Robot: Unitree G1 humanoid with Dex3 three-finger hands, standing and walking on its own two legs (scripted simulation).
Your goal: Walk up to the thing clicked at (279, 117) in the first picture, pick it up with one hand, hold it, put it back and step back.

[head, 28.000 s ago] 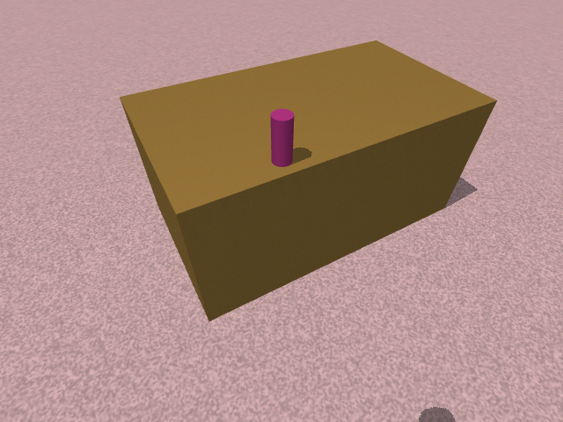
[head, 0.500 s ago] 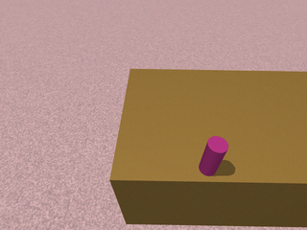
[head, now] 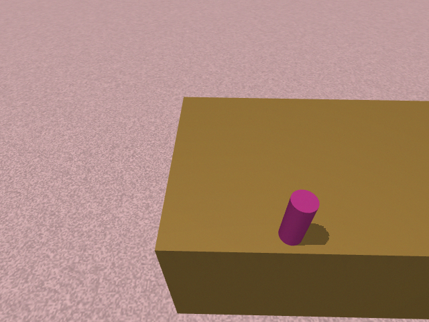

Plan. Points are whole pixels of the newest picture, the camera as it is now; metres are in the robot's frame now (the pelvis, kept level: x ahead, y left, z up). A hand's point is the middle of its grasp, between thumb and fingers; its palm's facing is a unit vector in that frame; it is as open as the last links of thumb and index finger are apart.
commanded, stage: stand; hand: right
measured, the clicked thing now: (296, 219) +0.41 -0.19 -0.10
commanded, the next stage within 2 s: step back in 0.52 s
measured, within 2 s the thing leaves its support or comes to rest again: neither
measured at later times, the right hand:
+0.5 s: hand out of the picture +0.07 -0.25 -0.16, palm faces -0.01 +0.94 -0.34, open 7.3 cm
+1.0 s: hand out of the picture -0.01 -0.25 -0.17, palm faces -0.06 +0.90 -0.43, open 7.3 cm
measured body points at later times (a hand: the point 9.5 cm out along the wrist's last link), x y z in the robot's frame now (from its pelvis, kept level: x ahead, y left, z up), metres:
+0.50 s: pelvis +0.00 +0.00 +0.00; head +0.01 +0.00 +0.45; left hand +0.08 +0.30 -0.13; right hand +0.07 -0.30 -0.13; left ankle +0.00 +0.12 -0.75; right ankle +0.00 -0.14 -0.75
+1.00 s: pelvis -0.08 +0.03 -0.03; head +0.00 +0.06 +0.41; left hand +0.06 +0.34 -0.16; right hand +0.00 -0.29 -0.14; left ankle -0.10 +0.13 -0.75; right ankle -0.01 -0.13 -0.73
